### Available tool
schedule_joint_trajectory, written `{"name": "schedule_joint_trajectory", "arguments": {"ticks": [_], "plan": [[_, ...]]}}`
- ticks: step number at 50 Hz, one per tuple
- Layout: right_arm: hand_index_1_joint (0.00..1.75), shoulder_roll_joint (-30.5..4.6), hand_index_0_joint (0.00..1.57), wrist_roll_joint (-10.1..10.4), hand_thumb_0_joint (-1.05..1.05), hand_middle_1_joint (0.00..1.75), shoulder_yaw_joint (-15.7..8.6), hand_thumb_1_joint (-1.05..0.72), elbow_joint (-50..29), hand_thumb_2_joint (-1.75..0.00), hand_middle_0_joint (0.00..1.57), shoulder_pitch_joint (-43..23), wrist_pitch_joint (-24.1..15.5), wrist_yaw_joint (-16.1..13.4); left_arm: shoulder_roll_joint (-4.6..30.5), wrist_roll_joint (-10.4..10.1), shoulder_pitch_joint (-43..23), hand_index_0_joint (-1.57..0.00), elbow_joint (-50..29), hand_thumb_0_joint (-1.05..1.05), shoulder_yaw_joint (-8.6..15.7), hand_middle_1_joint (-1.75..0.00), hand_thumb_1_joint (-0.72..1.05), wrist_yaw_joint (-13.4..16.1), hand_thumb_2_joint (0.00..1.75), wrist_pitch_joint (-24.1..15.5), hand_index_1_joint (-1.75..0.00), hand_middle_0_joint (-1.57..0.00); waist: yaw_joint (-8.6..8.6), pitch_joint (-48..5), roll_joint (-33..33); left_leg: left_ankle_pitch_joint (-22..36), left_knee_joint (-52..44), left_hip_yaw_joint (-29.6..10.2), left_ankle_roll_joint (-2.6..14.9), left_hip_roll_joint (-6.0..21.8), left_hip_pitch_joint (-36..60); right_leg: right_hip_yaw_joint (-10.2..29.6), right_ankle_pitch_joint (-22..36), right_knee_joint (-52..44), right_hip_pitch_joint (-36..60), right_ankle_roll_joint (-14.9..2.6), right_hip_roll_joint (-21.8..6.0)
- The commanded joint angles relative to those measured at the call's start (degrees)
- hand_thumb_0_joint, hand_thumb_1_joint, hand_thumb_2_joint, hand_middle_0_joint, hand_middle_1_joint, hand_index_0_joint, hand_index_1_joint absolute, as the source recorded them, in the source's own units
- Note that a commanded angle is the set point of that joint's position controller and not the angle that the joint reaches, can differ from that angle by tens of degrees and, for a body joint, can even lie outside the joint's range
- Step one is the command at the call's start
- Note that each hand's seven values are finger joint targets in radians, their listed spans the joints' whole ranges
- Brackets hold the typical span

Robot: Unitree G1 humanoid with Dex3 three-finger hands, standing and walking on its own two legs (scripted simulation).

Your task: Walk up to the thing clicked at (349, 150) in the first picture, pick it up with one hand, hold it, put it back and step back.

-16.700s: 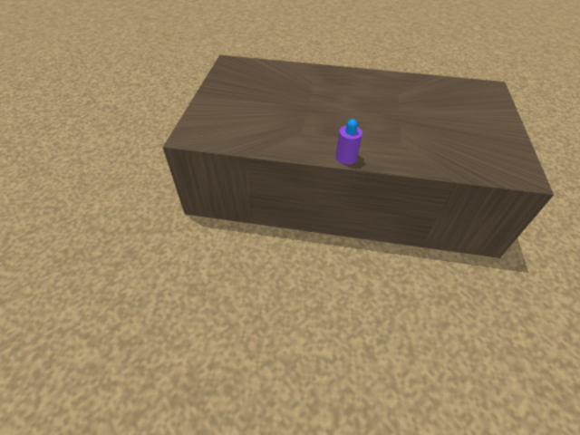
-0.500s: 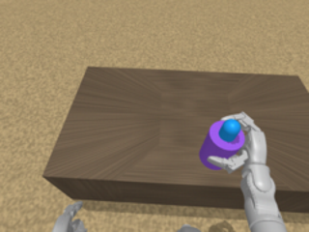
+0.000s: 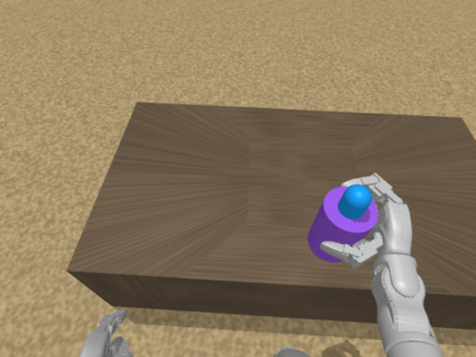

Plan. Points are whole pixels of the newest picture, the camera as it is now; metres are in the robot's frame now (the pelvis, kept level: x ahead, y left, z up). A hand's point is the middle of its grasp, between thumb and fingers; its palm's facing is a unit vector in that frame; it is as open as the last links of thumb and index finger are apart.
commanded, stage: hold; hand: right
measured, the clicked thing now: (343, 219) +0.32 -0.16 +0.07
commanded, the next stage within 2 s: crouch in 1.18 s
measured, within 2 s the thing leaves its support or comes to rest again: neither
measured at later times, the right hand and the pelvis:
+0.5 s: hand (353, 219) +0.32 -0.17 +0.06, palm faces +0.12 +0.99 +0.00, open 11.4 cm; pelvis +0.00 +0.00 +0.00, yaw +0 degrees
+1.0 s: hand (350, 220) +0.32 -0.17 +0.06, palm faces +0.12 +0.99 -0.01, open 11.4 cm; pelvis +0.00 +0.00 +0.00, yaw +0 degrees
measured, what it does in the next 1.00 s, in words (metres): stands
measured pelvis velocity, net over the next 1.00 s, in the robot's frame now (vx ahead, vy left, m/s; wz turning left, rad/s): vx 0.00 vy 0.00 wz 0.00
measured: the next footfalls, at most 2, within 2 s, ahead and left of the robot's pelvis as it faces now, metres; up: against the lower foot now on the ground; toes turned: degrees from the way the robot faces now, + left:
none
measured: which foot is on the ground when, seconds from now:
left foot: down 0.00-1.00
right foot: down 0.00-1.00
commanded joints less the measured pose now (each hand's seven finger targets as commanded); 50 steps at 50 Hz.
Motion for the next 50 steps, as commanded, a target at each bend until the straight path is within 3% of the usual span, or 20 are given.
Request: {"name": "schedule_joint_trajectory", "arguments": {"ticks": [1, 3, 4, 7, 11, 12, 14, 17, 19, 22, 23, 25, 30, 32, 35, 38, 40, 42, 44, 50], "plan": [[1.44, -8.06, 1.30, 0.78, 0.00, 1.44, -3.44, 0.02, -15.55, -1.31, 1.25, -17.01, -4.81, 0.16, 7.78, -0.12, -2.43, -0.20, -7.24, 0.00, 2.73, -0.31, 0.91, 0.62, 0.90, -2.39, -0.30, -0.20, 0.03, -15.01, -1.44, 15.54, -7.19, -0.05, 0.46, -1.01, 0.51, 0.69, 9.66, -5.60, 13.19, -1.38, 1.24], [1.43, -7.62, 1.29, 0.79, 0.00, 1.44, -3.40, 0.03, -12.76, -1.30, 1.24, -13.56, -4.20, 0.23, 7.80, -0.26, -2.45, -0.20, -7.52, 0.00, 2.52, -0.31, 0.91, 0.74, 0.90, -2.21, -0.30, -0.19, -0.06, -14.48, 0.29, 16.23, -7.81, -0.15, 0.28, -1.03, 0.94, 0.50, 10.15, -5.59, 13.29, -1.56, 1.37], [1.43, -5.35, 1.29, 0.91, 0.00, 1.43, -1.42, 0.01, -11.64, -1.31, 1.24, -12.88, -3.72, 0.51, 7.92, -0.22, -2.10, -0.20, -7.26, 0.00, 2.67, -0.31, 0.91, 0.66, 0.90, -2.28, -0.30, -0.20, 0.49, -14.09, 1.08, 16.58, -7.61, -0.02, 0.24, -1.06, 0.75, 0.56, 10.29, -5.64, 12.97, -1.60, 1.38], [1.43, -7.09, 1.29, 1.12, 0.00, 1.43, -2.50, 0.03, -14.43, -1.31, 1.24, -18.31, -4.17, 0.33, 7.59, -0.27, -2.64, -0.20, -7.38, 0.00, 2.37, -0.31, 0.91, 0.73, 0.90, -2.36, -0.30, -0.20, 1.22, -14.41, -0.14, 16.73, -7.66, -0.18, 0.12, -0.97, -0.21, 0.59, 10.31, -5.22, 13.34, -1.62, 1.24], [1.43, -5.49, 1.28, 0.94, 0.00, 1.43, -1.75, 0.03, -13.36, -1.30, 1.23, -13.49, -3.86, 0.48, 7.50, -0.13, -1.83, -0.20, -7.33, 0.00, 2.58, -0.31, 0.91, 0.63, 0.90, -2.45, -0.30, -0.20, 0.43, -17.11, 1.28, 18.41, -6.99, -0.01, 0.00, -0.93, 1.63, 0.64, 11.96, -4.74, 13.67, -1.78, 1.36], [1.43, -7.97, 1.29, 0.86, 0.00, 1.43, -3.68, 0.03, -14.83, -1.31, 1.23, -14.15, -4.01, 0.14, 7.71, -0.19, -2.12, -0.20, -7.20, 0.00, 2.67, -0.31, 0.91, 0.65, 0.90, -2.37, -0.30, -0.20, -0.24, -16.81, -0.57, 19.53, -6.99, -0.21, 0.06, -0.89, 1.52, 0.42, 13.27, -4.55, 14.06, -1.67, 1.41], [1.42, -6.36, 1.28, 0.90, 0.00, 1.42, -2.37, 0.03, -14.65, -1.30, 1.23, -13.80, -3.82, 0.03, 7.65, -0.20, -2.30, -0.20, -7.51, 0.00, 2.54, -0.31, 0.92, 0.74, 0.90, -2.39, -0.30, -0.19, 0.06, -15.90, 0.27, 18.05, -7.12, -0.03, 0.10, -1.04, 1.64, 0.56, 11.78, -5.11, 13.51, -1.59, 1.49], [1.44, -8.15, 1.29, 0.99, 0.00, 1.44, -4.28, 0.03, -17.08, -1.31, 1.24, -15.30, -4.24, -0.62, 7.53, -0.19, -2.33, -0.20, -7.47, 0.00, 2.51, -0.31, 0.91, 0.64, 0.91, -2.43, -0.30, -0.20, -0.21, -16.68, -1.10, 17.09, -7.12, 0.15, 0.36, -1.19, 1.29, 0.77, 11.28, -5.40, 14.34, -1.40, 1.23], [1.44, -6.29, 1.29, 0.62, 0.00, 1.44, -2.13, 0.04, -14.40, -1.31, 1.24, -13.29, -3.87, -0.53, 7.30, -0.13, -2.39, -0.20, -7.25, 0.00, 2.46, -0.31, 0.91, 0.66, 0.90, -2.29, -0.30, -0.20, 0.63, -14.34, 0.01, 18.38, -7.28, -0.10, 0.01, -0.97, 0.72, 0.51, 11.90, -4.84, 12.91, -1.71, 1.36], [1.45, -5.91, 1.30, 0.58, 0.00, 1.45, -1.97, 0.03, -13.11, -1.32, 1.25, -14.64, -3.79, -0.46, 7.46, -0.12, -2.78, -0.20, -7.24, 0.00, 2.45, -0.31, 0.92, 0.86, 0.90, -2.39, -0.30, -0.19, 0.90, -13.40, 0.30, 15.65, -7.60, -0.27, 0.10, -0.88, 0.08, 0.48, 9.17, -5.36, 12.27, -1.68, 1.37], [1.44, -7.23, 1.29, 0.69, 0.00, 1.44, -2.44, 0.03, -17.65, -1.31, 1.24, -18.03, -4.33, -0.57, 7.01, -0.18, -3.21, -0.20, -8.08, 0.00, 2.07, -0.31, 0.92, 0.81, 0.90, -2.38, -0.30, -0.19, 0.67, -14.44, -1.59, 14.37, -7.73, -0.19, 0.40, -0.99, 0.14, 0.59, 8.27, -5.96, 12.85, -1.45, 1.32], [1.42, -6.46, 1.29, 0.50, 0.00, 1.43, -2.41, 0.02, -14.39, -1.30, 1.23, -13.07, -3.74, -0.34, 7.33, -0.27, -2.98, -0.20, -8.03, 0.00, 2.26, -0.31, 0.92, 0.97, 0.90, -2.40, -0.30, -0.20, 0.35, -14.58, -0.02, 14.59, -7.71, 0.23, 0.47, -1.22, 0.52, 0.77, 8.92, -6.17, 13.64, -1.36, 1.20], [1.43, -5.47, 1.29, 0.78, 0.00, 1.43, -0.95, 0.02, -15.08, -1.31, 1.24, -15.17, -3.15, -0.18, 7.34, -0.29, -2.37, -0.20, -7.86, 0.00, 2.30, -0.31, 0.91, 0.86, 0.90, -2.29, -0.30, -0.20, 1.10, -15.12, -0.38, 16.52, -7.42, 0.33, 0.37, -1.17, 0.30, 0.80, 10.80, -5.84, 14.05, -1.38, 1.15], [1.43, -5.13, 1.29, 0.73, 0.00, 1.43, -1.63, 0.05, -10.38, -1.31, 1.23, -12.06, -2.58, -0.29, 7.51, -0.24, -2.35, -0.20, -7.12, 0.00, 2.50, -0.31, 0.91, 0.75, 0.90, -2.42, -0.30, -0.19, 0.73, -12.46, 1.74, 17.64, -7.53, 0.21, -0.15, -1.01, 0.33, 0.61, 11.06, -5.15, 11.95, -1.87, 1.29], [1.45, -7.62, 1.31, 0.42, 0.00, 1.45, -3.34, 0.02, -14.41, -1.32, 1.26, -15.86, -3.76, -0.78, 7.24, -0.09, -2.48, -0.20, -7.49, 0.00, 2.25, -0.31, 0.91, 0.58, 0.90, -2.35, -0.30, -0.19, 0.19, -14.36, -0.47, 16.46, -6.87, 0.00, 0.33, -0.96, 0.38, 0.63, 10.63, -5.44, 12.88, -1.48, 1.31], [1.43, -5.73, 1.29, 0.26, 0.00, 1.43, -2.05, 0.01, -12.25, -1.31, 1.24, -13.23, -4.01, -0.80, 7.25, -0.10, -2.46, -0.20, -7.41, 0.00, 2.49, -0.31, 0.91, 0.56, 0.90, -2.40, -0.30, -0.20, 0.05, -14.15, 0.81, 16.64, -6.91, 0.08, 0.18, -0.96, 0.88, 0.69, 10.62, -5.10, 12.46, -1.57, 1.39], [1.43, -7.67, 1.29, 0.21, 0.00, 1.43, -3.07, 0.02, -14.35, -1.31, 1.23, -14.94, -4.16, -0.86, 7.24, -0.16, -2.72, -0.20, -7.81, 0.00, 2.25, -0.31, 0.91, 0.65, 0.90, -2.24, -0.30, -0.19, -0.14, -15.30, -0.58, 16.76, -7.12, -0.21, 0.30, -0.93, 1.02, 0.51, 10.84, -5.19, 13.24, -1.50, 1.46], [1.43, -5.88, 1.29, 0.36, 0.00, 1.43, -0.93, 0.02, -17.05, -1.31, 1.24, -15.96, -4.31, -0.70, 7.14, -0.18, -3.16, -0.20, -8.43, 0.00, 2.01, -0.31, 0.91, 0.38, 0.90, -2.22, -0.30, -0.20, 0.08, -15.98, -2.57, 15.99, -6.83, 0.09, 0.74, -1.15, 0.19, 0.74, 10.71, -5.82, 14.52, -1.12, 1.24], [1.44, -6.58, 1.30, 0.33, 0.00, 1.44, -2.46, 0.01, -13.10, -1.31, 1.24, -14.07, -3.74, -1.15, 7.18, -0.33, -2.80, -0.20, -8.08, 0.00, 2.09, -0.31, 0.91, 0.55, 0.90, -2.07, -0.30, -0.20, 0.11, -13.58, -0.30, 14.60, -7.39, 0.33, 0.57, -1.30, -0.18, 0.78, 9.14, -6.02, 12.86, -1.27, 1.24], [1.44, -6.26, 1.30, 0.53, 0.00, 1.44, -2.28, 0.01, -13.16, -1.30, 1.25, -13.87, -3.63, -0.95, 7.18, -0.19, -2.58, -0.20, -7.68, 0.00, 2.28, -0.31, 0.91, 0.61, 0.90, -2.15, -0.30, -0.19, 0.33, -13.38, 1.03, 15.60, -7.34, 0.02, 0.20, -1.02, 0.31, 0.63, 9.40, -5.46, 11.63, -1.62, 1.33]]}}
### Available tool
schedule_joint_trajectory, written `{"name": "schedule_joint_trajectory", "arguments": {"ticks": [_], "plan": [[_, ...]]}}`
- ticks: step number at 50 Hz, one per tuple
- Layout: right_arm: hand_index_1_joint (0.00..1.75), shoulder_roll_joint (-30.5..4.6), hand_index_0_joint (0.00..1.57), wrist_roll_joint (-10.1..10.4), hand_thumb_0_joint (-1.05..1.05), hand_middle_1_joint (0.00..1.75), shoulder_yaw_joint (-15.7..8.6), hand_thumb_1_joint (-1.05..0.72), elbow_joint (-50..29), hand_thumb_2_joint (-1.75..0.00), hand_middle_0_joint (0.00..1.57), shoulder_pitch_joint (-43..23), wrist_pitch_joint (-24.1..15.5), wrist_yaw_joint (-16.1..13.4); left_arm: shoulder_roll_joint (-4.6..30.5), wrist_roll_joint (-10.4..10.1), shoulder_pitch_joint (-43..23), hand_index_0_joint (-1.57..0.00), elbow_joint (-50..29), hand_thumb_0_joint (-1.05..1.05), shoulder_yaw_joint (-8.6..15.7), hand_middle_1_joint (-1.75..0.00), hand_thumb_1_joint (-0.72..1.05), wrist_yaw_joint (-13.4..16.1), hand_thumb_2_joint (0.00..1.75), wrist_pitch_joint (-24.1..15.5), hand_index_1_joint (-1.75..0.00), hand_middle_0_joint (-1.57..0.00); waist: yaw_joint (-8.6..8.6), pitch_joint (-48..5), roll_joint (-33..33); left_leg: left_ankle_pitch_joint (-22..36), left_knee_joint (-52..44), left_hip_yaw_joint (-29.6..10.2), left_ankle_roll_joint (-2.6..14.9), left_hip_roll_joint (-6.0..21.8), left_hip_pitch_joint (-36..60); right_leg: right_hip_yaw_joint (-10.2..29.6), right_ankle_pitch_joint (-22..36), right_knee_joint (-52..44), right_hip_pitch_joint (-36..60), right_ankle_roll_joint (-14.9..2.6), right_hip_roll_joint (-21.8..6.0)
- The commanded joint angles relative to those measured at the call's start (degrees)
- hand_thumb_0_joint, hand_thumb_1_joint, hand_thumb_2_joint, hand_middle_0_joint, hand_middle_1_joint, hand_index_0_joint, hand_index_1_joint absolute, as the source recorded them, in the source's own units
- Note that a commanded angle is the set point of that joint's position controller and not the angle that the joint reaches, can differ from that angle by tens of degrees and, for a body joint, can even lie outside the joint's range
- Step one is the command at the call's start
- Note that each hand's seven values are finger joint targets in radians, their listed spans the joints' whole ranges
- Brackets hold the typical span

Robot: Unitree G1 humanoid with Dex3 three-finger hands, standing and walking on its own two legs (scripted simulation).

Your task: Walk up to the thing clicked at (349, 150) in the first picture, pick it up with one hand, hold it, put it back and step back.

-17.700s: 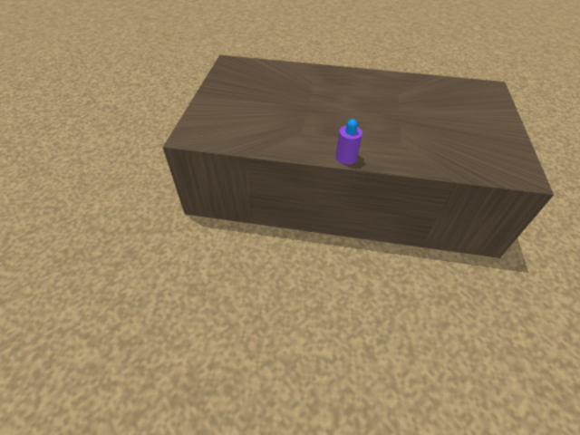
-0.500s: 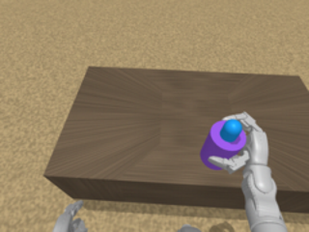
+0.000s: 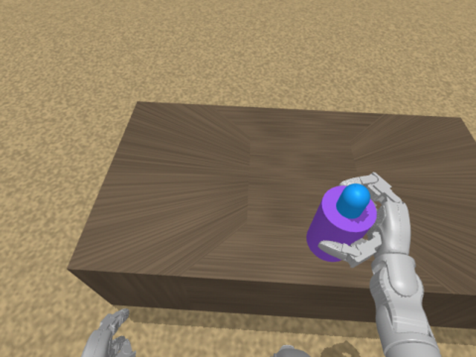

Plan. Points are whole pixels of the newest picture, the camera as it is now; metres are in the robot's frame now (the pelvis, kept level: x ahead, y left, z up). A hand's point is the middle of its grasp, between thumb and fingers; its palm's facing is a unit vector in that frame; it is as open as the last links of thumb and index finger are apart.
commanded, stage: hold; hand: right
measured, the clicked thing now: (342, 218) +0.32 -0.15 +0.07
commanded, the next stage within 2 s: crouch in 0.18 s
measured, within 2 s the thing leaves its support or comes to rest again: neither
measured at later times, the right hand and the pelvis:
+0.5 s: hand (346, 219) +0.33 -0.17 +0.05, palm faces +0.12 +0.99 +0.00, open 11.4 cm; pelvis +0.00 +0.00 +0.00, yaw +0 degrees
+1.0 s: hand (330, 223) +0.39 -0.19 -0.08, palm faces +0.10 +0.99 +0.00, open 11.4 cm; pelvis -0.03 +0.00 -0.10, yaw +2 degrees
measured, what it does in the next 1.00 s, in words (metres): lowers itself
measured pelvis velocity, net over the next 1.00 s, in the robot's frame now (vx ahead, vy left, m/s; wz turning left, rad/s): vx -0.03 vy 0.00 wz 0.03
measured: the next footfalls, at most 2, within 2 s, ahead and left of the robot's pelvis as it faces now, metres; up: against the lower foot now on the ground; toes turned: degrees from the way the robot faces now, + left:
none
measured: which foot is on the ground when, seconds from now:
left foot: down 0.00-1.00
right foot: down 0.00-1.00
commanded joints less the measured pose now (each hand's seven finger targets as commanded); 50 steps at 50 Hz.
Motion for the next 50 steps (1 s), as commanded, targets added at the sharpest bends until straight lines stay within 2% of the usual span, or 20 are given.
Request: {"name": "schedule_joint_trajectory", "arguments": {"ticks": [1, 4, 6, 9, 10, 12, 18, 21, 23, 30, 38, 39, 40, 41, 42, 43, 44, 46, 47, 50], "plan": [[1.44, -6.54, 1.30, 0.90, 0.00, 1.44, -3.03, 0.03, -11.71, -1.31, 1.24, -14.60, -4.06, 0.44, 7.86, -0.16, -2.34, -0.20, -7.09, 0.00, 2.91, -0.31, 0.91, 0.63, 0.90, -2.58, -0.30, -0.19, 0.62, -13.95, 0.65, 14.59, -7.44, -0.01, 0.21, -1.00, -0.01, 0.59, 8.21, -5.24, 11.74, -1.59, 1.28], [1.43, -7.64, 1.29, 0.80, 0.00, 1.43, -3.57, 0.03, -15.11, -1.30, 1.23, -16.03, -4.47, 0.41, 7.70, -0.19, -2.63, -0.20, -7.56, 0.00, 2.73, -0.31, 0.92, 0.75, 0.90, -2.76, -0.30, -0.19, 0.29, -16.40, -0.43, 14.56, -7.54, -0.01, 0.39, -1.08, 0.77, 0.67, 8.39, -5.51, 13.44, -1.41, 1.28], [1.42, -4.76, 1.28, 1.11, 0.00, 1.42, -1.76, 0.04, -11.58, -1.30, 1.23, -12.84, -3.92, 0.73, 7.73, -0.14, -2.44, -0.20, -7.15, 0.00, 2.84, -0.31, 0.92, 0.69, 0.90, -2.92, -0.30, -0.19, 0.80, -14.36, 1.15, 15.62, -7.59, 0.09, 0.06, -1.04, 1.06, 0.64, 8.98, -5.24, 12.17, -1.68, 1.37], [1.44, -7.53, 1.30, 0.93, 0.00, 1.44, -3.95, 0.03, -13.98, -1.31, 1.24, -16.78, -4.58, 0.15, 7.52, -0.13, -2.27, -0.20, -7.08, 0.00, 2.66, -0.31, 0.92, 0.87, 0.90, -2.92, -0.30, -0.19, 0.65, -15.34, -0.01, 15.83, -7.43, -0.05, 0.22, -1.02, 1.05, 0.67, 9.39, -5.23, 12.84, -1.51, 1.24], [1.44, -6.09, 1.29, 0.95, 0.00, 1.44, -3.32, 0.04, -10.09, -1.31, 1.24, -12.77, -4.10, 0.32, 7.76, -0.10, -2.07, -0.20, -6.61, 0.00, 2.92, -0.31, 0.91, 0.78, 0.90, -2.91, -0.30, -0.19, 0.17, -14.26, 1.23, 16.16, -7.46, -0.07, 0.06, -0.98, 1.07, 0.62, 9.58, -4.98, 11.83, -1.69, 1.36], [1.43, -5.71, 1.29, 0.90, 0.00, 1.43, -2.11, 0.05, -12.31, -1.31, 1.23, -15.71, -4.31, 0.59, 7.84, -0.17, -2.26, -0.20, -7.05, 0.00, 3.00, -0.31, 0.91, 0.83, 0.90, -3.04, -0.30, -0.19, 1.10, -14.53, 1.07, 15.70, -7.57, -0.44, -0.04, -0.89, 0.62, 0.54, 8.78, -4.90, 11.87, -1.74, 1.34], [1.45, -7.52, 1.33, 1.21, 0.00, 1.45, -4.20, 0.02, -12.96, -1.29, 1.29, -17.08, -4.66, 0.47, 7.51, -0.05, -2.78, -0.18, -6.76, 0.00, 2.73, -0.30, 0.90, 0.72, 0.92, -3.02, -0.30, -0.18, 0.46, -14.01, 0.52, 16.16, -7.86, -0.85, -0.26, -0.62, 0.90, 0.38, 8.94, -4.38, 10.99, -1.90, 1.49], [1.47, -4.75, 1.35, 0.75, 0.00, 1.47, -2.53, 0.01, -5.80, -1.31, 1.30, -13.53, -4.70, 0.88, 7.94, 0.13, -2.13, -0.19, -6.23, 0.00, 3.09, -0.30, 0.91, 0.46, 0.92, -3.04, -0.30, -0.18, 1.03, -13.42, 1.77, 15.00, -6.53, -0.54, 0.03, -0.88, -1.67, 0.62, 8.17, -3.93, 10.23, -1.82, 1.24], [1.46, -7.20, 1.34, 0.84, 0.00, 1.46, -4.16, 0.00, -8.66, -1.31, 1.30, -18.79, -6.31, 0.90, 8.04, 0.25, -1.80, -0.19, -6.12, 0.00, 3.12, -0.30, 0.91, 0.41, 0.92, -2.94, -0.30, -0.19, 1.06, -13.77, 0.05, 15.04, -5.27, -0.53, 0.32, -0.88, -2.94, 0.80, 8.80, -3.29, 9.98, -1.60, 1.06], [1.46, -7.10, 1.33, 0.30, 0.00, 1.46, -5.77, 0.02, 4.82, -1.31, 1.28, -25.34, -10.95, 2.74, 8.92, 1.18, -0.18, -0.20, -4.74, 0.00, 3.97, -0.31, 0.91, -0.36, 0.91, -2.97, -0.30, -0.19, 2.42, -14.64, 0.15, 10.61, 2.98, -1.12, 0.65, -0.81, -13.97, 1.60, 4.80, 4.69, 0.25, -1.83, 1.03], [1.52, -14.02, 1.37, 0.08, 0.00, 1.52, -10.95, 0.02, 11.79, -1.37, 1.32, -34.26, -16.52, 5.30, 10.60, 1.93, 2.45, -0.19, -5.40, 0.00, 3.96, -0.31, 0.91, -1.27, 0.92, -2.43, -0.30, -0.19, 1.80, -29.43, -2.69, 9.58, 13.52, -1.17, 0.83, -1.66, -24.48, 2.58, 6.30, 15.89, -6.03, -1.73, 0.66], [1.52, -12.24, 1.38, 0.37, 0.00, 1.52, -9.46, 0.02, 12.50, -1.37, 1.32, -35.45, -16.88, 5.92, 10.14, 2.00, 2.46, -0.19, -5.49, 0.00, 3.63, -0.31, 0.91, -1.43, 0.92, -2.31, -0.30, -0.19, 2.54, -29.87, -2.07, 10.29, 14.77, -0.78, 0.91, -1.86, -25.89, 2.73, 7.47, 17.28, -7.02, -1.78, 0.64], [1.52, -15.28, 1.38, 0.26, 0.00, 1.52, -12.64, 0.01, 13.66, -1.37, 1.33, -35.91, -17.08, 5.95, 11.07, 2.20, 3.13, -0.19, -5.25, 0.00, 4.02, -0.31, 0.91, -1.50, 0.92, -2.14, -0.30, -0.19, 1.87, -32.52, -2.56, 10.51, 16.33, -0.38, 1.00, -2.04, -26.90, 3.16, 8.65, 18.31, -7.06, -1.75, 0.44], [1.51, -14.59, 1.38, 0.40, 0.00, 1.51, -11.10, -0.01, 10.86, -1.36, 1.33, -39.34, -17.72, 6.42, 10.64, 2.27, 2.54, -0.19, -5.52, 0.00, 3.50, -0.30, 0.91, -1.67, 0.92, -1.94, -0.30, -0.19, 2.08, -32.85, -3.95, 9.73, 17.35, -0.25, 1.28, -2.11, -28.50, 3.28, 8.21, 19.06, -7.72, -1.61, 0.50], [1.51, -15.67, 1.37, 0.43, 0.00, 1.51, -12.57, -0.01, 13.59, -1.37, 1.32, -39.51, -17.38, 6.44, 11.11, 2.30, 3.25, -0.19, -5.11, 0.00, 3.84, -0.30, 0.91, -1.70, 0.92, -1.79, -0.30, -0.19, 2.05, -34.04, -4.12, 9.62, 17.47, -0.48, 1.19, -2.16, -29.24, 3.24, 8.11, 20.05, -7.83, -1.83, 0.31], [1.51, -13.60, 1.37, 0.57, 0.00, 1.51, -10.78, -0.02, 14.54, -1.36, 1.32, -40.14, -17.20, 6.79, 10.89, 2.12, 2.82, -0.19, -5.70, 0.00, 3.50, -0.30, 0.90, -1.87, 0.92, -1.65, -0.30, -0.19, 3.23, -31.56, -2.45, 7.87, 17.52, -0.42, 1.26, -2.12, -29.98, 3.33, 5.15, 20.31, -11.12, -1.86, 0.50], [1.50, -14.68, 1.36, 0.37, 0.00, 1.49, -12.88, -0.01, 18.89, -1.35, 1.31, -37.76, -16.70, 6.85, 11.52, 2.17, 3.11, -0.19, -5.46, 0.00, 3.81, -0.30, 0.90, -1.94, 0.92, -1.56, -0.30, -0.19, 3.37, -31.62, -1.02, 6.84, 18.36, -0.09, 1.24, -2.30, -31.06, 3.82, 3.82, 20.89, -12.64, -2.06, 0.30], [1.48, -17.25, 1.35, 0.34, 0.00, 1.48, -13.36, -0.03, 13.16, -1.34, 1.30, -44.65, -17.38, 6.92, 11.42, 2.32, 3.80, -0.19, -5.02, 0.00, 3.82, -0.30, 0.91, -2.20, 0.92, -1.36, -0.30, -0.19, 2.76, -35.59, -3.58, 7.45, 19.50, -0.87, 1.36, -2.12, -31.44, 3.46, 4.23, 22.87, -13.38, -2.08, 0.20], [1.48, -15.61, 1.34, 0.14, 0.00, 1.48, -12.66, -0.02, 16.87, -1.34, 1.29, -41.29, -16.97, 7.08, 11.48, 2.22, 3.61, -0.19, -5.10, 0.00, 3.62, -0.30, 0.91, -2.38, 0.92, -1.24, -0.30, -0.19, 3.22, -33.82, -2.37, 6.24, 20.27, -0.07, 1.51, -2.24, -33.00, 3.93, 3.26, 22.84, -13.69, -1.93, 0.14], [1.46, -16.77, 1.33, -0.23, 0.00, 1.46, -13.28, -0.01, 17.19, -1.33, 1.28, -45.61, -16.89, 7.11, 11.46, 2.22, 3.60, -0.19, -5.07, 0.00, 3.57, -0.30, 0.91, -2.68, 0.91, -0.92, -0.30, -0.19, 3.84, -34.23, -3.25, 3.75, 22.16, 0.20, 1.90, -2.43, -36.22, 4.61, 0.19, 24.24, -16.56, -1.93, 0.11]]}}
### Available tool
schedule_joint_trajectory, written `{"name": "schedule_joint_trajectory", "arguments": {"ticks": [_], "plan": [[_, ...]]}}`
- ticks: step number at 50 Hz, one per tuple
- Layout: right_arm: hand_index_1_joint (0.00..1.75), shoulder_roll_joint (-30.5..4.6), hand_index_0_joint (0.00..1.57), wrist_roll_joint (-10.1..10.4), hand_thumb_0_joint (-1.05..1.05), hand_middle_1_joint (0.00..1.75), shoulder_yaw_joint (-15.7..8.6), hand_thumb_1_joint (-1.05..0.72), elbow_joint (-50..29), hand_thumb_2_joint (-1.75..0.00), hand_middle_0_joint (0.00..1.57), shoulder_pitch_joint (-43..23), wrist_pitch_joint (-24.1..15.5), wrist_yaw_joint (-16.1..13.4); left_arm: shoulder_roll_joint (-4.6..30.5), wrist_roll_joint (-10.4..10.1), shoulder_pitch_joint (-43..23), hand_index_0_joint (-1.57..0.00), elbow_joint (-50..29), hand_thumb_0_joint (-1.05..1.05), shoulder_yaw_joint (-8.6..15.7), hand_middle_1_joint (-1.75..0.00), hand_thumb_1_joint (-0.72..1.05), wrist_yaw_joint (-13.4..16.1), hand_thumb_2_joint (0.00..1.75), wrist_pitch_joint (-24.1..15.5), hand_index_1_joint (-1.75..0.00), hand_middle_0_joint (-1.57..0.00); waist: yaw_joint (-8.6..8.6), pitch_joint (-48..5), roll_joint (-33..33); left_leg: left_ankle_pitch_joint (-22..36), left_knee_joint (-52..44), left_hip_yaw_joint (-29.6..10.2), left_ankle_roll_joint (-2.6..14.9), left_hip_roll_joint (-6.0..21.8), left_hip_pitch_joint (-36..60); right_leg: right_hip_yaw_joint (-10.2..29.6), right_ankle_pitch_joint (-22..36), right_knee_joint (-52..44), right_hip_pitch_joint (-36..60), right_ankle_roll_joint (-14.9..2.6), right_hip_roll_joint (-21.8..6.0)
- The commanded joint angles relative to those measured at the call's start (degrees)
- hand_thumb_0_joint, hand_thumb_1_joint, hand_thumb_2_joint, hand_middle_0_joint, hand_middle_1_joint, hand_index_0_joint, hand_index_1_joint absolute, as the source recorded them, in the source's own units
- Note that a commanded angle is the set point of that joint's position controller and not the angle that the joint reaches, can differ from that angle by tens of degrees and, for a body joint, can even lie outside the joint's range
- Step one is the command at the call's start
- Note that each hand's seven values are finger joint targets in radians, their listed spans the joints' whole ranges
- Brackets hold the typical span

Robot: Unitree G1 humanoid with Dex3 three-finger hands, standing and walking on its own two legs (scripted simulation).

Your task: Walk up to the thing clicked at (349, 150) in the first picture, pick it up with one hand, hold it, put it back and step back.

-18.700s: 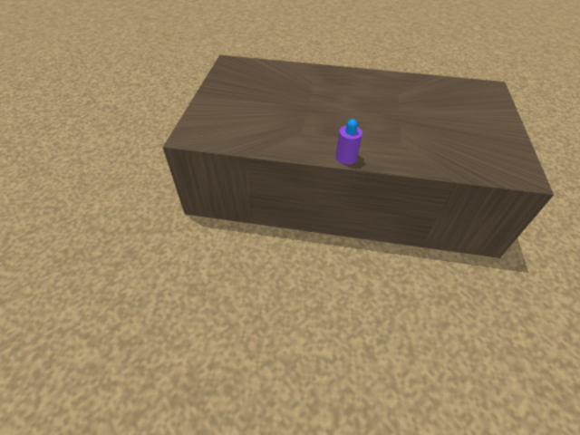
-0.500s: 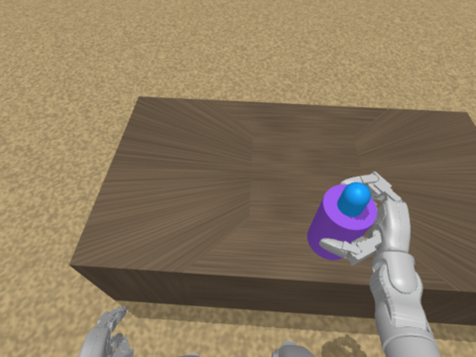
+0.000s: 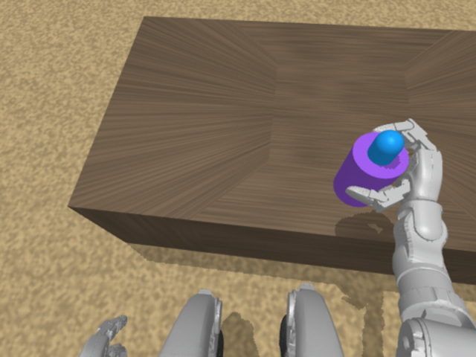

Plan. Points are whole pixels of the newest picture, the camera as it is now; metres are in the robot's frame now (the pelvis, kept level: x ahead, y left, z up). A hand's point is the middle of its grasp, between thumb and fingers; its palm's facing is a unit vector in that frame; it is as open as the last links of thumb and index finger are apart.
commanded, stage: crouch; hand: right
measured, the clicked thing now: (371, 165) +0.41 -0.18 +0.03
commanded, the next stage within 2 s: lower in 0.54 s
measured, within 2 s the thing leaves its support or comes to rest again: rests again in 1.58 s
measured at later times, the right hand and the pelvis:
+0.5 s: hand (370, 167) +0.45 -0.21 -0.04, palm faces +0.16 +0.99 -0.01, open 11.4 cm; pelvis -0.01 +0.00 -0.05, yaw +1 degrees
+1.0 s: hand (359, 180) +0.46 -0.22 -0.11, palm faces +0.15 +0.99 -0.01, open 11.4 cm; pelvis -0.02 +0.00 -0.11, yaw +3 degrees
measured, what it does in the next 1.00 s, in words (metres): lowers itself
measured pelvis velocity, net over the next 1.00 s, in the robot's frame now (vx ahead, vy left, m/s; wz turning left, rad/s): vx -0.02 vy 0.00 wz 0.05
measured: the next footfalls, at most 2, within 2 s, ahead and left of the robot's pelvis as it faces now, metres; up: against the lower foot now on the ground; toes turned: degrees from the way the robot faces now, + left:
none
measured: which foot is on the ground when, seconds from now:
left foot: down 0.00-1.00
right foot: down 0.00-1.00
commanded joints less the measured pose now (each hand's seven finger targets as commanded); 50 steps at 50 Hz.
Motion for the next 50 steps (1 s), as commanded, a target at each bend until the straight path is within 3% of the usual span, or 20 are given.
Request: {"name": "schedule_joint_trajectory", "arguments": {"ticks": [1, 6, 7, 9, 11, 18, 24, 27, 29, 31, 32, 36, 37, 39, 40, 41, 46, 47, 49, 50], "plan": [[1.47, -11.30, 1.34, 0.48, 0.00, 1.47, -3.27, -0.04, -9.72, -1.33, 1.29, -21.25, -4.16, 0.11, 10.44, -0.11, 3.57, -0.19, -5.29, 0.00, 3.66, -0.30, 0.91, 0.28, 0.91, -1.54, -0.30, -0.19, 0.48, -27.79, -4.25, 12.92, -9.43, -0.57, 1.67, -1.14, 3.10, 2.46, 8.21, -5.88, 21.62, -1.64, 1.76], [1.48, -13.41, 1.34, 0.09, 0.00, 1.48, -5.26, 0.01, -8.41, -1.34, 1.29, -21.44, -3.68, -0.31, 10.70, 0.16, 4.17, -0.19, -4.90, 0.00, 3.70, -0.30, 0.91, 0.13, 0.91, -1.25, -0.30, -0.19, 0.72, -30.32, -3.61, 13.97, -7.08, -0.39, 1.52, -1.32, 1.34, 2.65, 9.02, -2.49, 18.88, -2.05, 1.56], [1.47, -12.99, 1.34, 0.14, 0.00, 1.47, -4.39, 0.00, -12.01, -1.34, 1.29, -25.49, -4.08, -0.27, 9.71, 0.17, 3.45, -0.19, -5.31, 0.00, 2.99, -0.30, 0.91, 0.07, 0.91, -1.15, -0.30, -0.19, 1.03, -31.63, -4.20, 13.41, -6.79, -0.41, 1.64, -1.30, 1.05, 2.59, 8.17, -2.28, 18.66, -2.01, 1.68], [1.47, -14.35, 1.34, -0.30, 0.00, 1.47, -5.64, 0.02, -9.42, -1.33, 1.28, -24.13, -3.68, -0.53, 10.37, 0.31, 3.92, -0.19, -4.98, 0.00, 3.43, -0.30, 0.91, 0.08, 0.91, -1.03, -0.30, -0.19, 0.86, -31.36, -4.63, 13.19, -6.05, -0.35, 1.63, -1.35, 0.33, 2.53, 7.97, -1.61, 17.72, -2.02, 1.64], [1.46, -12.96, 1.33, -0.46, 0.00, 1.46, -4.85, 0.01, -8.50, -1.32, 1.28, -24.64, -3.61, -0.38, 10.11, 0.40, 4.05, -0.19, -4.73, 0.00, 3.23, -0.30, 0.90, -0.17, 0.91, -0.89, -0.30, -0.19, 1.10, -31.28, -6.19, 12.93, -4.06, 0.30, 1.97, -1.40, -2.59, 3.41, 8.37, -1.22, 18.14, -1.71, 1.38], [1.45, -14.57, 1.31, -0.45, 0.00, 1.45, -5.82, 0.03, -7.99, -1.31, 1.26, -25.47, -2.69, 0.15, 11.22, 0.50, 3.56, -0.18, -4.71, 0.00, 3.90, -0.29, 0.89, -0.13, 0.92, -0.60, -0.30, -0.19, 1.57, -31.04, -5.58, 10.82, -3.03, 0.09, 1.79, -1.50, -5.06, 3.46, 5.38, 1.35, 14.11, -1.98, 1.30], [1.45, -16.05, 1.32, -0.81, 0.00, 1.45, -6.50, 0.00, -8.46, -1.31, 1.28, -27.16, -2.66, 0.84, 11.45, 0.87, 4.33, -0.19, -3.94, 0.00, 4.12, -0.30, 0.89, -0.21, 0.92, -0.36, -0.30, -0.19, 2.05, -34.88, -7.12, 15.45, 0.37, 0.76, 1.75, -1.84, -7.04, 3.69, 11.79, 4.99, 15.31, -2.22, 1.11], [1.44, -15.50, 1.30, -0.70, 0.00, 1.44, -6.53, 0.06, -8.60, -1.30, 1.25, -26.89, -2.32, 1.04, 10.83, 0.94, 3.57, -0.18, -4.54, 0.00, 3.77, -0.29, 0.88, -0.29, 0.92, -0.37, -0.30, -0.19, 1.58, -35.36, -6.18, 15.70, 0.29, 0.19, 1.49, -1.80, -6.26, 3.23, 11.47, 5.88, 13.46, -2.45, 1.15], [1.45, -17.68, 1.32, -0.70, 0.00, 1.45, -7.93, 0.02, -9.52, -1.31, 1.27, -28.55, -2.46, 0.78, 11.15, 0.86, 3.75, -0.18, -4.19, 0.00, 3.95, -0.29, 0.89, -0.33, 0.92, -0.14, -0.30, -0.19, 1.20, -35.25, -7.21, 13.88, 1.17, 0.51, 1.82, -1.90, -7.58, 3.35, 9.85, 5.69, 12.83, -2.19, 1.27], [1.46, -14.98, 1.33, -0.78, 0.00, 1.46, -6.40, 0.01, -7.39, -1.33, 1.28, -26.76, -2.13, 1.15, 11.38, 1.10, 3.45, -0.19, -3.93, 0.00, 4.21, -0.30, 0.89, -0.39, 0.92, -0.10, -0.30, -0.19, 1.93, -34.12, -7.35, 13.57, 1.85, 0.85, 1.82, -1.99, -9.64, 3.72, 9.67, 6.42, 12.80, -2.21, 1.10], [1.45, -16.80, 1.32, -0.93, 0.00, 1.45, -7.34, 0.00, -9.94, -1.32, 1.27, -28.71, -2.37, 1.00, 11.63, 1.11, 4.00, -0.19, -4.03, 0.00, 4.41, -0.29, 0.89, -0.40, 0.92, -0.05, -0.30, -0.19, 1.55, -35.67, -7.90, 13.86, 2.35, 0.84, 1.95, -1.99, -9.38, 3.85, 10.07, 6.41, 13.08, -2.15, 1.13], [1.43, -14.24, 1.29, -0.71, 0.00, 1.43, -6.44, 0.04, -4.56, -1.29, 1.24, -26.78, -2.12, 1.34, 11.11, 1.35, 3.53, -0.18, -3.50, 0.00, 4.10, -0.29, 0.88, -0.59, 0.92, 0.05, -0.30, -0.19, 2.64, -31.78, -5.79, 13.10, 3.60, 0.80, 1.73, -2.09, -11.50, 3.56, 8.01, 8.68, 7.78, -2.47, 1.23], [1.42, -14.87, 1.28, -0.79, 0.00, 1.42, -7.34, 0.04, -2.46, -1.28, 1.23, -25.84, -2.10, 1.37, 10.75, 1.28, 2.97, -0.18, -4.03, 0.00, 3.56, -0.29, 0.88, -0.65, 0.92, -0.12, -0.30, -0.19, 2.50, -31.43, -4.54, 12.28, 4.16, 0.83, 1.68, -2.15, -12.48, 3.70, 7.04, 9.40, 6.07, -2.59, 1.17], [1.40, -17.67, 1.27, -1.03, 0.00, 1.40, -8.27, 0.06, -6.36, -1.26, 1.21, -28.85, -3.49, 1.40, 11.47, 1.62, 3.48, -0.19, -3.64, 0.00, 4.22, -0.29, 0.89, -0.75, 0.92, -0.01, -0.30, -0.19, 1.58, -33.50, -6.47, 11.97, 5.80, 0.32, 1.88, -2.00, -13.50, 3.49, 7.16, 10.61, 5.29, -2.37, 1.17], [1.40, -17.96, 1.27, -1.52, 0.00, 1.40, -8.61, 0.04, -3.04, -1.27, 1.22, -26.97, -3.36, 1.54, 11.32, 1.71, 3.13, -0.18, -3.99, 0.00, 3.91, -0.29, 0.88, -0.88, 0.92, -0.04, -0.30, -0.19, 1.35, -33.31, -6.70, 11.17, 6.69, 0.71, 1.96, -2.17, -14.57, 3.64, 6.99, 10.79, 4.98, -2.27, 1.18], [1.40, -16.78, 1.27, -1.36, 0.00, 1.40, -7.94, 0.04, -4.09, -1.27, 1.22, -27.59, -3.79, 1.81, 11.15, 1.92, 2.95, -0.18, -4.04, 0.00, 3.93, -0.29, 0.88, -0.99, 0.92, -0.12, -0.30, -0.19, 1.59, -33.39, -7.04, 11.37, 7.07, 0.56, 1.92, -2.12, -15.04, 3.57, 6.96, 11.55, 4.39, -2.31, 1.23], [1.42, -18.51, 1.28, -1.20, 0.00, 1.42, -8.88, 0.04, -6.70, -1.29, 1.23, -31.61, -4.61, 2.35, 12.09, 2.05, 3.65, -0.18, -3.91, 0.00, 4.46, -0.29, 0.88, -0.97, 0.92, -0.08, -0.30, -0.19, 1.98, -37.54, -8.35, 9.92, 9.54, 1.34, 2.09, -2.30, -17.87, 4.42, 6.05, 13.24, 5.22, -2.03, 1.13], [1.40, -17.30, 1.27, -1.24, 0.00, 1.40, -8.37, 0.04, -4.51, -1.27, 1.22, -29.13, -4.30, 2.48, 11.68, 1.96, 2.71, -0.18, -4.08, 0.00, 3.81, -0.29, 0.88, -1.03, 0.92, -0.12, -0.30, -0.19, 1.65, -36.85, -8.33, 8.64, 10.20, 1.63, 2.16, -2.36, -19.56, 5.02, 5.00, 13.11, 5.59, -1.84, 0.95], [1.38, -19.65, 1.24, -1.30, 0.00, 1.38, -8.95, 0.08, -10.06, -1.25, 1.19, -33.94, -4.86, 2.28, 12.85, 2.10, 3.97, -0.18, -3.40, 0.00, 4.90, -0.29, 0.88, -0.81, 0.92, -0.03, -0.30, -0.19, 1.71, -39.39, -10.04, 8.77, 10.95, 1.62, 2.27, -2.22, -20.15, 5.16, 5.21, 13.70, 6.58, -1.70, 0.85], [1.39, -19.26, 1.25, -1.50, 0.00, 1.39, -8.36, 0.07, -8.57, -1.26, 1.20, -32.95, -4.49, 2.29, 12.72, 2.08, 3.79, -0.18, -3.27, 0.00, 4.70, -0.29, 0.87, -0.77, 0.92, 0.06, -0.30, -0.19, 1.90, -40.13, -10.61, 8.79, 11.61, 1.82, 2.35, -2.31, -20.39, 5.13, 5.65, 14.16, 6.84, -1.64, 0.85]]}}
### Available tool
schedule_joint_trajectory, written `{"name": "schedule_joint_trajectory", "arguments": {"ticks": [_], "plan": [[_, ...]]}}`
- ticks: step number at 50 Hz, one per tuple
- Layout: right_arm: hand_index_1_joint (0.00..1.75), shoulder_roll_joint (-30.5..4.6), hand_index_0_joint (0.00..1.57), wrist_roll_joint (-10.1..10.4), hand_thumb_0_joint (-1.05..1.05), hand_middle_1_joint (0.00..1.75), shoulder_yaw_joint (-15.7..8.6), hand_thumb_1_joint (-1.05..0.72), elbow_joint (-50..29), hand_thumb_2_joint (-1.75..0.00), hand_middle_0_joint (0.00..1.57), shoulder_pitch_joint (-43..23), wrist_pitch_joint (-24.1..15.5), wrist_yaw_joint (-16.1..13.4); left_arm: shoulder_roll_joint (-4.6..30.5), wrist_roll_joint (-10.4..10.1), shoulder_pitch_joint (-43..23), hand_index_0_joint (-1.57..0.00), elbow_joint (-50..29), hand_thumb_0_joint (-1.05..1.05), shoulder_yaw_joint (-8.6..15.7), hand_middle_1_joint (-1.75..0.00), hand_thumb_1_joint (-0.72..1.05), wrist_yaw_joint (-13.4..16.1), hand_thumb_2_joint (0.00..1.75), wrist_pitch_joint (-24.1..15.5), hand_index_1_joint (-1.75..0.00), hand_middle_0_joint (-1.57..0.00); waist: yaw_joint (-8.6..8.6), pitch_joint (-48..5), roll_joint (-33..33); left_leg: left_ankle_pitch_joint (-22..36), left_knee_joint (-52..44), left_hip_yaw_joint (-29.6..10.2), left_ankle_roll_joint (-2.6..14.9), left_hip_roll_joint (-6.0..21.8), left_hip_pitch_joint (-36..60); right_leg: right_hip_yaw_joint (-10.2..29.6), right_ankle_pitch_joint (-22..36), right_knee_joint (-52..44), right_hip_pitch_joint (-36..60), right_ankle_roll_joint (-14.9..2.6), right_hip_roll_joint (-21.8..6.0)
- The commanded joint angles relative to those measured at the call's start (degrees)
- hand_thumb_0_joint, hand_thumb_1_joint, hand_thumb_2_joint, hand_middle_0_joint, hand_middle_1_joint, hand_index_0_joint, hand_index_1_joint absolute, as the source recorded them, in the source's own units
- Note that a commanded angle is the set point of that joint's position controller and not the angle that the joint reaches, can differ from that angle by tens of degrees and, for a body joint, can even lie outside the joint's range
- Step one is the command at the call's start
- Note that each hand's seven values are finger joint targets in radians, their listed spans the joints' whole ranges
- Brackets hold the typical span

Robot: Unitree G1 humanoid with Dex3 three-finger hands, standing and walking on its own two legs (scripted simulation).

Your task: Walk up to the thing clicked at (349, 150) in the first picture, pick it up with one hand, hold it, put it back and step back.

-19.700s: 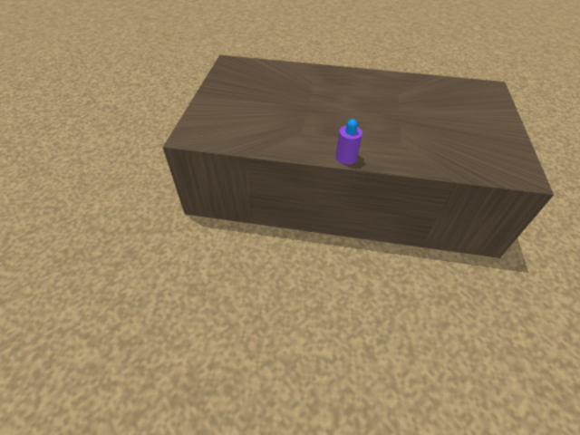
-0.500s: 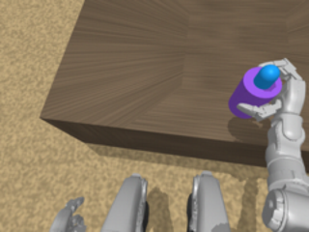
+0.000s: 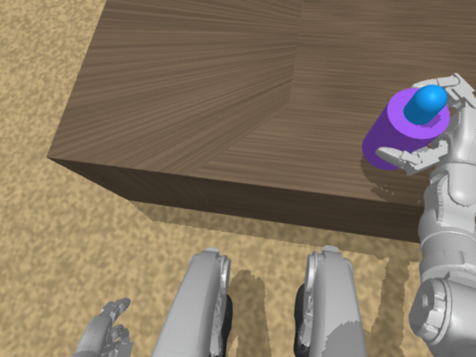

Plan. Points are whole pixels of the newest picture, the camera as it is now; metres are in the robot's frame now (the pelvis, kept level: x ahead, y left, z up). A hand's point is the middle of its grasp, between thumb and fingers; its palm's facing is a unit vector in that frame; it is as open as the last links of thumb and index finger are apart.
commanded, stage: lower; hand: right
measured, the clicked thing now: (406, 125) +0.46 -0.22 +0.00
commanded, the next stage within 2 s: loosen in 0.80 s
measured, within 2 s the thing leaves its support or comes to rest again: rests again in 0.58 s
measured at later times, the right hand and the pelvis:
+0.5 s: hand (402, 135) +0.47 -0.24 -0.05, palm faces +0.20 +0.98 -0.01, open 11.4 cm; pelvis -0.01 +0.00 -0.04, yaw +1 degrees
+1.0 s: hand (398, 137) +0.47 -0.24 -0.06, palm faces +0.20 +0.98 -0.01, open 11.3 cm; pelvis -0.02 +0.01 -0.07, yaw +1 degrees
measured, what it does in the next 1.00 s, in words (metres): lowers itself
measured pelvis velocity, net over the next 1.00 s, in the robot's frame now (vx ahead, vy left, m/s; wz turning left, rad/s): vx -0.02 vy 0.01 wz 0.03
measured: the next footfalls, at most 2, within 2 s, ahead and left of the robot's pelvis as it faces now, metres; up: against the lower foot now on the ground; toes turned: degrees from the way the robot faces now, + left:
none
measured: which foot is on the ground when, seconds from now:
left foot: down 0.00-1.00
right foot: down 0.00-1.00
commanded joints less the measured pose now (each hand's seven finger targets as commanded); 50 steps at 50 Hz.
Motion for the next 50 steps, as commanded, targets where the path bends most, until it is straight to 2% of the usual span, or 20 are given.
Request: {"name": "schedule_joint_trajectory", "arguments": {"ticks": [1, 2, 3, 5, 10, 12, 13, 14, 15, 17, 18, 26, 29, 33, 34, 37, 40, 41, 44, 50], "plan": [[1.42, -11.59, 1.27, 0.91, 0.00, 1.42, -1.54, 0.05, -10.67, -1.29, 1.22, -18.76, -3.79, 0.28, 11.38, -0.05, 7.36, -0.18, -3.10, 0.00, 4.02, -0.29, 0.88, 0.83, 0.92, -1.00, -0.30, -0.19, 0.21, -37.26, -8.49, 15.69, -11.37, 0.46, 2.07, -1.45, 7.32, 2.03, 11.72, -8.25, 35.02, -1.78, 1.57], [1.45, -11.66, 1.30, 1.19, 0.00, 1.45, -0.84, 0.04, -14.32, -1.32, 1.25, -21.56, -4.01, 0.37, 11.76, 0.05, 7.40, -0.18, -2.65, 0.00, 4.45, -0.29, 0.88, 0.89, 0.92, -0.89, -0.30, -0.19, 0.37, -37.69, -10.01, 15.75, -10.95, 0.30, 2.25, -1.47, 7.02, 1.82, 11.74, -7.75, 34.09, -1.76, 1.71], [1.45, -13.99, 1.31, 1.14, 0.00, 1.45, -2.69, 0.03, -15.25, -1.32, 1.25, -21.43, -3.95, -0.11, 11.82, -0.15, 7.76, -0.18, -2.88, 0.00, 4.36, -0.29, 0.88, 0.93, 0.92, -0.78, -0.30, -0.19, -0.56, -39.40, -9.75, 16.41, -10.64, 0.43, 2.23, -1.48, 7.29, 1.86, 12.92, -7.52, 34.96, -1.73, 1.65], [1.46, -12.50, 1.31, 0.92, 0.00, 1.46, -1.62, 0.03, -13.35, -1.33, 1.26, -20.77, -3.37, -0.11, 11.68, 0.10, 8.10, -0.18, -2.25, 0.00, 4.37, -0.29, 0.88, 0.93, 0.92, -0.57, -0.30, -0.19, 0.22, -38.22, -9.42, 17.55, -10.16, 0.38, 2.13, -1.53, 7.17, 1.48, 13.78, -6.33, 33.62, -1.88, 1.61], [1.46, -14.48, 1.31, 1.07, 0.00, 1.46, -2.95, 0.05, -13.96, -1.33, 1.25, -20.43, -2.86, -0.10, 11.35, -0.36, 6.92, -0.18, -2.61, 0.00, 4.16, -0.29, 0.89, 1.07, 0.92, -0.51, -0.30, -0.19, -0.32, -36.21, -6.36, 14.66, -10.26, -0.73, 1.89, -1.38, 8.78, 0.34, 8.03, -4.87, 25.37, -2.21, 1.85], [1.47, -14.55, 1.33, 1.08, 0.00, 1.47, -3.05, 0.03, -14.65, -1.34, 1.27, -20.76, -2.80, -0.19, 11.15, -0.33, 7.09, -0.18, -2.67, 0.00, 4.08, -0.29, 0.89, 1.11, 0.91, -0.35, -0.30, -0.19, -0.38, -37.36, -7.32, 15.03, -9.26, -0.39, 2.09, -1.53, 7.83, 0.41, 8.98, -4.55, 27.04, -2.04, 1.71], [1.49, -12.14, 1.34, 1.01, 0.00, 1.49, -1.66, 0.01, -11.99, -1.36, 1.28, -20.17, -2.59, -0.01, 11.34, -0.06, 7.64, -0.18, -2.01, 0.00, 4.32, -0.29, 0.89, 1.05, 0.91, -0.38, -0.30, -0.19, 0.59, -36.39, -7.61, 16.23, -8.65, -0.16, 1.99, -1.52, 6.92, 0.57, 10.16, -3.80, 27.08, -2.10, 1.67], [1.49, -13.34, 1.34, 1.29, 0.00, 1.49, -3.15, 0.00, -13.13, -1.35, 1.28, -19.49, -2.62, -0.23, 11.25, -0.25, 7.49, -0.18, -2.33, 0.00, 4.15, -0.29, 0.89, 1.10, 0.92, -0.36, -0.30, -0.19, -0.18, -37.02, -6.61, 16.91, -8.12, 0.14, 2.04, -1.66, 6.78, 0.85, 11.18, -3.64, 27.35, -2.15, 1.55], [1.48, -12.59, 1.33, 0.90, 0.00, 1.48, -2.05, 0.03, -11.46, -1.34, 1.27, -18.68, -2.38, -0.04, 11.09, -0.11, 7.67, -0.18, -2.00, 0.00, 4.09, -0.29, 0.88, 1.13, 0.92, -0.41, -0.30, -0.19, 0.21, -36.32, -7.04, 17.66, -7.83, 0.01, 1.94, -1.68, 6.36, 0.79, 11.95, -2.82, 26.63, -2.24, 1.47], [1.46, -14.28, 1.31, 0.74, 0.00, 1.46, -3.24, 0.04, -12.67, -1.32, 1.26, -19.91, -2.51, -0.34, 11.17, -0.09, 7.90, -0.18, -2.32, 0.00, 4.10, -0.29, 0.88, 1.08, 0.91, -0.28, -0.30, -0.19, -0.30, -36.95, -6.77, 17.56, -7.27, -0.10, 1.98, -1.64, 6.92, 0.73, 11.84, -2.60, 25.84, -2.20, 1.43], [1.45, -13.52, 1.30, 0.78, 0.00, 1.45, -2.24, 0.06, -12.66, -1.32, 1.25, -20.15, -2.45, -0.29, 11.06, 0.00, 6.94, -0.18, -2.42, 0.00, 4.12, -0.29, 0.88, 1.07, 0.92, -0.21, -0.29, -0.19, -0.18, -35.66, -7.37, 15.91, -7.46, -0.36, 2.05, -1.71, 6.01, 0.49, 9.94, -2.42, 24.47, -2.15, 1.42], [1.44, -13.55, 1.29, 0.42, 0.00, 1.44, -2.22, 0.06, -12.17, -1.30, 1.24, -21.91, -2.02, -0.37, 11.50, 0.07, 7.04, -0.18, -2.09, 0.00, 4.31, -0.29, 0.88, 1.02, 0.91, -0.04, -0.30, -0.19, 0.23, -34.57, -8.17, 12.15, -5.39, 0.79, 2.46, -1.77, 1.68, 0.88, 5.95, -1.76, 23.12, -1.81, 1.43], [1.46, -15.69, 1.31, 0.43, 0.00, 1.46, -3.01, 0.06, -14.38, -1.32, 1.25, -23.07, -1.90, -0.52, 12.11, 0.07, 7.39, -0.18, -2.30, 0.00, 4.51, -0.29, 0.89, 1.26, 0.91, -0.05, -0.29, -0.19, -0.37, -37.52, -8.67, 13.76, -4.86, 0.46, 2.38, -1.68, 2.55, 0.62, 7.97, -0.57, 24.52, -1.81, 1.23], [1.43, -15.57, 1.29, 0.71, 0.00, 1.43, -2.77, 0.05, -14.77, -1.30, 1.23, -24.40, -1.59, -0.71, 11.35, -0.11, 6.58, -0.18, -2.36, 0.00, 3.95, -0.29, 0.89, 1.31, 0.91, -0.09, -0.29, -0.19, -0.49, -36.63, -8.94, 11.45, -4.64, 0.43, 2.55, -1.81, 1.71, 0.37, 5.34, -0.43, 22.18, -1.72, 1.36], [1.45, -14.21, 1.31, 0.64, 0.00, 1.45, -2.42, 0.04, -11.34, -1.31, 1.25, -21.85, -1.20, -0.60, 11.92, -0.01, 7.15, -0.18, -1.71, 0.00, 4.54, -0.29, 0.89, 1.40, 0.91, -0.19, -0.29, -0.19, 0.05, -35.15, -8.24, 11.77, -4.32, 0.68, 2.46, -1.71, 1.84, 0.45, 5.43, -0.36, 21.41, -1.69, 1.33], [1.43, -15.97, 1.29, 0.65, 0.00, 1.43, -3.06, 0.04, -14.86, -1.30, 1.24, -23.86, -1.40, -0.60, 11.94, -0.07, 6.95, -0.18, -2.03, 0.00, 4.25, -0.29, 0.88, 1.51, 0.91, -0.13, -0.30, -0.19, -0.30, -36.53, -8.44, 11.96, -3.81, 0.66, 2.51, -1.86, 1.11, 0.52, 5.58, 0.34, 21.49, -1.83, 1.25], [1.43, -15.14, 1.29, 0.75, 0.00, 1.43, -2.88, 0.05, -14.10, -1.29, 1.23, -22.94, -1.02, -0.57, 11.61, -0.26, 7.22, -0.18, -1.87, 0.00, 3.93, -0.29, 0.89, 1.53, 0.91, -0.15, -0.29, -0.19, -0.29, -37.19, -8.38, 13.71, -2.87, 1.03, 2.44, -1.79, 0.94, 0.78, 7.78, 0.95, 22.66, -1.75, 1.12], [1.44, -14.36, 1.30, 0.55, 0.00, 1.44, -2.86, 0.02, -9.97, -1.30, 1.25, -20.69, -0.55, -0.46, 11.93, -0.07, 7.70, -0.18, -1.36, 0.00, 4.22, -0.29, 0.88, 1.56, 0.91, -0.06, -0.30, -0.19, 0.41, -35.29, -7.58, 13.92, -2.54, 1.18, 2.42, -1.92, 0.54, 0.88, 7.84, 1.30, 21.38, -1.80, 1.07], [1.45, -14.83, 1.32, 0.59, 0.00, 1.45, -2.59, 0.01, -12.18, -1.31, 1.26, -22.94, -0.66, -0.19, 11.60, -0.15, 7.47, -0.18, -1.51, 0.00, 3.79, -0.29, 0.89, 1.60, 0.91, -0.05, -0.29, -0.19, 0.41, -35.11, -7.70, 13.38, -2.57, 1.09, 2.39, -1.88, 0.11, 0.79, 6.96, 1.63, 20.51, -1.85, 1.11], [1.08, -15.57, 1.16, 0.66, 0.00, 1.08, -2.48, 0.28, -11.81, -0.90, 1.13, -22.70, 0.12, 0.44, 11.56, -0.31, 7.09, -0.21, -2.02, 0.00, 3.64, -0.30, 0.94, 1.68, 0.87, -0.03, -0.29, -0.19, 0.12, -34.95, -7.76, 11.05, -3.30, 0.49, 2.41, -1.86, 0.63, 0.16, 4.50, 1.77, 18.63, -1.82, 1.18]]}}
